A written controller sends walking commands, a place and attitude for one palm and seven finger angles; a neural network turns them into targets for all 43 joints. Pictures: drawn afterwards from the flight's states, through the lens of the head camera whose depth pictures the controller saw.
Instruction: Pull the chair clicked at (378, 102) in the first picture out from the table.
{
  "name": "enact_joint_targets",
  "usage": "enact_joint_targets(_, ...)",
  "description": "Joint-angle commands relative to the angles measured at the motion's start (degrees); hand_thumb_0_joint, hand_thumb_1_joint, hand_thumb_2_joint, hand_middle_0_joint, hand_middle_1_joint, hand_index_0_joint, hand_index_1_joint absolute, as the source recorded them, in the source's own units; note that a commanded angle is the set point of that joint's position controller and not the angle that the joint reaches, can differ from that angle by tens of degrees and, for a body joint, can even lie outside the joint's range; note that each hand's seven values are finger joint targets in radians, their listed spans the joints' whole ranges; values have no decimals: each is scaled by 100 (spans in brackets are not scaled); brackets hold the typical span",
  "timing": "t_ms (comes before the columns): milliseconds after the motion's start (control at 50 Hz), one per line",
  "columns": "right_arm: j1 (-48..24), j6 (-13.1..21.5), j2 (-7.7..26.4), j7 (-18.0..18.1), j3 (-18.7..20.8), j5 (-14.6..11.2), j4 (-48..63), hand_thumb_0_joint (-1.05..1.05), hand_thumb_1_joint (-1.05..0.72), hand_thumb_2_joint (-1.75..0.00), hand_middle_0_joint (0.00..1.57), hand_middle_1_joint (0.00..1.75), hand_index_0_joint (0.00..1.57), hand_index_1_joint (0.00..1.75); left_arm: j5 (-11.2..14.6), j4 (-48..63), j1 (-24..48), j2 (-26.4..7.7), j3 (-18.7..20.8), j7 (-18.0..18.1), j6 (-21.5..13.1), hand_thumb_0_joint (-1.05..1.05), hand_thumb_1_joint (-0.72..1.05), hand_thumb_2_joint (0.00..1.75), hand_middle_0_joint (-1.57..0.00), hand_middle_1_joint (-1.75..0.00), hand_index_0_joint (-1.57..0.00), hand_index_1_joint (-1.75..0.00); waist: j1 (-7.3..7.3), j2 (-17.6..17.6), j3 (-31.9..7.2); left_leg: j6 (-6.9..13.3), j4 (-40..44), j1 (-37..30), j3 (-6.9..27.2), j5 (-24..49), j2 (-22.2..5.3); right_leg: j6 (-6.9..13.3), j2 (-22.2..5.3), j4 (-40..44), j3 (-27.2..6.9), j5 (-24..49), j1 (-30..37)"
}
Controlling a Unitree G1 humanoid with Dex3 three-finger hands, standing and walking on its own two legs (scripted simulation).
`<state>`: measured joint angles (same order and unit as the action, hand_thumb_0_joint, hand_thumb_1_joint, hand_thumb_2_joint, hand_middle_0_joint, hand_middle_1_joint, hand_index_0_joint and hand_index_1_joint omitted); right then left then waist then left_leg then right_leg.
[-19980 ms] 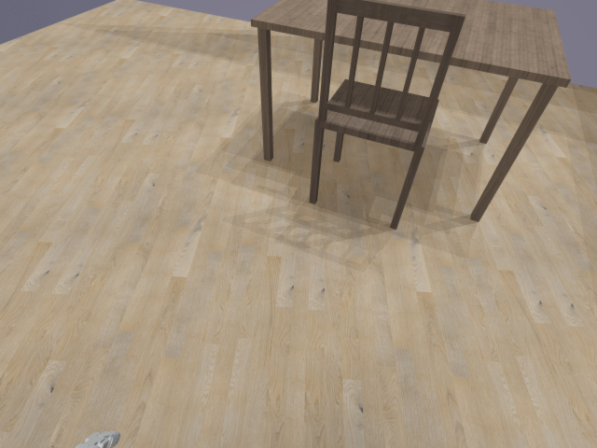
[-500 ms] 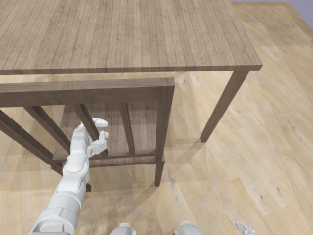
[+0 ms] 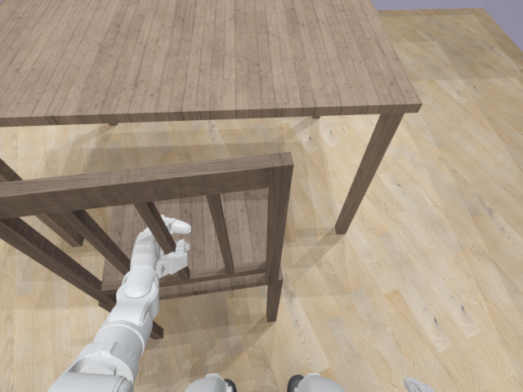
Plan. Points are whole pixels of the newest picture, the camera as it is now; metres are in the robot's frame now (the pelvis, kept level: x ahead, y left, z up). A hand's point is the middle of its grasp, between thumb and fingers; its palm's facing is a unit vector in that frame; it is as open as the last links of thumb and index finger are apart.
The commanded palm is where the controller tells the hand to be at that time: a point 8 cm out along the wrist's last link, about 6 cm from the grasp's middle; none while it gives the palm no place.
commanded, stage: step backward, pulling the chair out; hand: left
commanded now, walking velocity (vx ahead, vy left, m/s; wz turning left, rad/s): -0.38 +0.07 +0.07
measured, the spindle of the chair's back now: (168, 245) +0.36 +0.17 -0.05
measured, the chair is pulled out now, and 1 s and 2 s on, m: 0.14 0.23 0.38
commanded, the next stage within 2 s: none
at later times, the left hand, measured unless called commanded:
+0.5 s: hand (175, 287) +0.28 +0.15 -0.06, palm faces +0.06 -0.98 -0.20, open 5.1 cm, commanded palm +0.28 +0.20 -0.06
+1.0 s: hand (168, 302) +0.26 +0.16 -0.06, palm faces +0.07 -0.98 -0.17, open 5.0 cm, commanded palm +0.24 +0.21 -0.06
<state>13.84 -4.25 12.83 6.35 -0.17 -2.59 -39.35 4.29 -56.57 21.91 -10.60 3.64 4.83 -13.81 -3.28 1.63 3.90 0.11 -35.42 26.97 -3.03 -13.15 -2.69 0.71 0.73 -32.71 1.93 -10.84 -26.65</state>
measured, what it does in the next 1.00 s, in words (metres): steps on the spot: left foot, then right foot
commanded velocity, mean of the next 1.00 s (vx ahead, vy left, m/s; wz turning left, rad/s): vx -0.38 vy -0.02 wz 0.02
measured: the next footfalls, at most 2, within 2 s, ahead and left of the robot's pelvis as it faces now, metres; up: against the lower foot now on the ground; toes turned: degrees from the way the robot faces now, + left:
left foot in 0.72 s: -0.06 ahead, +0.18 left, +0.00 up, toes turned +4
right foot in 0.84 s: +0.00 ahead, -0.10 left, +0.00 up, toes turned +1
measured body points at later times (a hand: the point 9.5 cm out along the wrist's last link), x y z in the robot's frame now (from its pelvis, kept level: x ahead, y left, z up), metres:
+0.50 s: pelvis -0.06 +0.00 -0.01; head -0.01 +0.00 +0.44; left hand +0.28 +0.20 -0.05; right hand +0.04 -0.25 -0.13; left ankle +0.05 +0.12 -0.72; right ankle +0.06 -0.11 -0.72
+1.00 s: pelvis -0.10 +0.01 +0.00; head +0.00 +0.01 +0.44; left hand +0.25 +0.21 -0.05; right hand +0.01 -0.23 -0.14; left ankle -0.12 +0.15 -0.70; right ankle -0.04 -0.10 -0.73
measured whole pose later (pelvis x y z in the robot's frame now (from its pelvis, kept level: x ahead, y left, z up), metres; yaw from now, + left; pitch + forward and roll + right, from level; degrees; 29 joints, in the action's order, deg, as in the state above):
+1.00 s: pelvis -0.10 +0.01 +0.00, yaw +4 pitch +2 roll -1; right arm 11.2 1.9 11.2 4.6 0.2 -0.7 -44.3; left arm 1.3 -59.5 30.0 -9.6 3.0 4.9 -13.1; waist -2.4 1.0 10.5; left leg -2.7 -49.4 24.5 2.8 -23.0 -2.2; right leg 1.5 0.5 -31.5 2.9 -11.4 -21.9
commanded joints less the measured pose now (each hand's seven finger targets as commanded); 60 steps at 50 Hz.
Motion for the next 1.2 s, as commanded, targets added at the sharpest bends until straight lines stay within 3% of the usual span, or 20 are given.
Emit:
enact_joint_targets(0,210,405,961,89,354,-47,282,0,-90,-90,20,30,20,30,-297,748,2044,-1505,118,251,-382,0,90,90,-50,-145,-50,-145,10,-341,-1916,-12,74,-1048,334,-501,-86,159,-1235,1385,-1256,-320,491)
enact_joint_targets(120,178,663,1039,80,290,-73,14,0,-90,-90,20,30,20,30,-313,504,1954,-1252,-91,311,-392,0,90,90,-50,-145,-50,-145,45,-546,-1832,27,343,-1174,468,-531,-38,96,-1272,1548,-955,-909,419)
enact_joint_targets(280,-143,848,1016,144,167,-24,322,0,-90,-90,20,30,20,30,-218,911,2199,-843,-373,274,-414,0,90,90,-50,-145,-50,-145,194,690,-1533,561,1889,-174,1778,-1775,-1219,-12,-242,-694,-369,-1265,655)
enact_joint_targets(400,64,879,1043,145,268,79,194,0,-90,-90,20,30,20,30,-293,786,2127,-1106,-163,195,-335,0,90,90,-50,-145,-50,-145,105,658,-1638,503,1195,-114,1232,-971,-1005,-1,-327,-221,-512,-901,1314)
enact_joint_targets(460,9,900,965,104,297,60,258,0,-90,-90,20,30,20,30,-329,757,2066,-1172,-111,218,-316,0,90,90,-50,-145,-50,-145,140,-238,-1310,218,188,472,786,-2101,-325,331,-1004,695,-1460,-2079,1011)
enact_joint_targets(500,95,832,1013,51,411,58,51,0,-90,-90,20,30,20,30,-366,508,1827,-1410,41,314,-244,0,90,90,-50,-145,-50,-145,209,-1310,-1577,-219,-2509,-743,354,-1601,501,933,-2365,2454,-2677,-3134,-227)
enact_joint_targets(560,-62,852,779,-65,201,173,15,0,-90,-90,20,30,20,30,-430,585,2010,-1165,50,277,-113,0,90,90,-50,-145,-50,-145,179,-965,-1759,-239,-3134,-503,788,-1629,274,806,-2247,1963,-1731,-1956,152)
enact_joint_targets(640,101,940,878,2,116,111,-110,0,-90,-90,20,30,20,30,-375,548,1831,-979,23,269,-210,0,90,90,-50,-145,-50,-145,139,-1163,-1630,-147,-181,-939,439,-1527,259,290,-1536,1288,-804,-541,818)
enact_joint_targets(680,257,976,974,53,150,126,-169,0,-90,-90,20,30,20,30,-373,609,1828,-880,-58,209,-207,0,90,90,-50,-145,-50,-145,113,-533,-1623,-25,1527,-922,523,-694,-46,34,-1169,458,-644,-190,1148)
enact_joint_targets(720,154,915,1164,83,272,162,42,0,-90,-90,20,30,20,30,-373,943,2088,-743,-147,157,-195,0,90,90,-50,-145,-50,-145,234,971,-1499,537,1385,-625,1806,1325,-1262,-192,-362,-1002,-86,268,916)
enact_joint_targets(740,193,888,1036,55,305,160,49,0,-90,-90,20,30,20,30,-384,988,2169,-592,-195,108,-165,0,90,90,-50,-145,-50,-145,242,522,-1725,573,1028,-1148,1590,2762,-1451,-160,-272,-1235,-61,347,862)
enact_joint_targets(780,124,853,850,-48,340,335,105,0,-90,-90,20,30,20,30,-471,1621,2739,-500,-314,27,-285,0,90,90,-50,-145,-50,-145,89,1175,-1886,523,628,-1927,1627,4466,-1499,-78,-396,-1324,-255,-347,485)
enact_joint_targets(840,350,828,865,-174,416,324,-32,0,-90,-90,20,30,20,30,-509,1189,2558,-384,-341,43,-264,0,90,90,-50,-145,-50,-145,83,761,-1870,291,-292,-2362,1305,5338,-1411,124,-389,-84,-267,514,894)
enact_joint_targets(880,524,797,909,-179,441,223,-103,0,-90,-90,20,30,20,30,-540,1079,2692,-541,-274,61,-373,0,90,90,-50,-145,-50,-145,14,237,-2396,-93,-1056,-1796,815,4600,-927,410,-772,469,-584,3612,2181)
enact_joint_targets(920,393,782,901,-53,442,159,-67,0,-90,-90,20,30,20,30,-486,649,2451,-944,68,97,-363,0,90,90,-50,-145,-50,-145,82,-953,-2784,-359,-1811,-124,522,-362,-32,1007,-1847,127,-1609,6948,3750)
enact_joint_targets(980,-79,814,801,-48,335,144,45,0,-90,-90,20,30,20,30,-531,742,2406,-1020,137,58,-239,0,90,90,-50,-145,-50,-145,243,-757,-2262,-249,-1519,-77,1033,-1819,-141,861,-2219,424,-1471,4655,2556)
enact_joint_targets(1040,-120,706,774,46,176,189,64,0,-90,-90,20,30,20,30,-449,1016,1993,-947,-1,122,-176,0,90,90,-50,-145,-50,-145,100,-355,-2417,-243,424,-801,585,-95,-150,387,-1631,19,-859,3969,2460)
enact_joint_targets(1100,-127,601,1027,46,362,187,336,0,-90,-90,20,30,20,30,-344,1463,1883,-725,-177,130,-151,0,90,90,-50,-145,-50,-145,70,107,-2357,357,738,-1280,1325,2927,-1137,-164,-570,-419,-301,2010,1829)
enact_joint_targets(1140,-95,532,908,-40,375,164,482,0,-90,-90,20,30,20,30,-361,1727,2005,-600,-286,51,-214,0,90,90,-50,-145,-50,-145,75,-33,-2156,407,787,-957,1082,2200,-1180,-178,-388,-303,-273,957,1856)
enact_joint_targets(1180,-282,538,849,-5,357,236,509,0,-90,-90,20,30,20,30,-455,1861,2167,-621,-311,50,-270,0,90,90,-50,-145,-50,-145,68,776,-1984,354,1021,-434,995,1470,-1194,-125,-417,-702,-200,470,1847)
